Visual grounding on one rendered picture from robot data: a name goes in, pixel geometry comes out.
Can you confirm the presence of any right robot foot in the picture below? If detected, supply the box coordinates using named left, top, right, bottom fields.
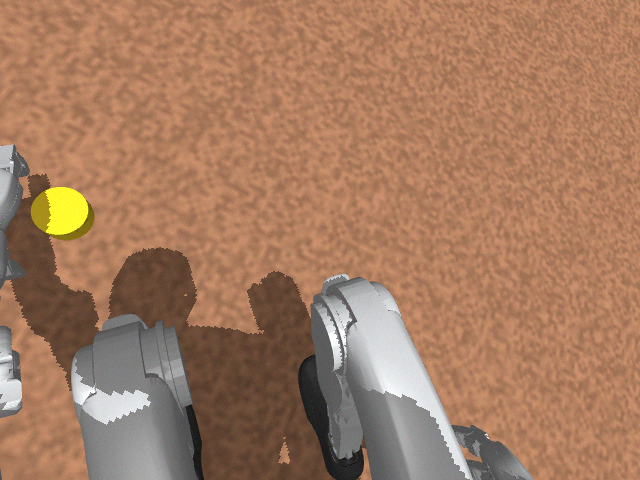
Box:
left=298, top=355, right=364, bottom=480

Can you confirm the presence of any left robot hand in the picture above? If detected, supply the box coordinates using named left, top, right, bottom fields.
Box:
left=0, top=144, right=30, bottom=280

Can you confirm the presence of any tin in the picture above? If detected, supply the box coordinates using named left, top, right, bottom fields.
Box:
left=31, top=187, right=95, bottom=240

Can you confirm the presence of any left robot foot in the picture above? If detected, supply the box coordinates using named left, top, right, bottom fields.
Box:
left=185, top=404, right=204, bottom=480

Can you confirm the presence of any left robot arm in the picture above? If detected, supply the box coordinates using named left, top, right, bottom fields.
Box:
left=0, top=230, right=22, bottom=480

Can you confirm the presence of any right robot hand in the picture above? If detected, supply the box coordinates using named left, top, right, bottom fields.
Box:
left=451, top=425, right=534, bottom=480

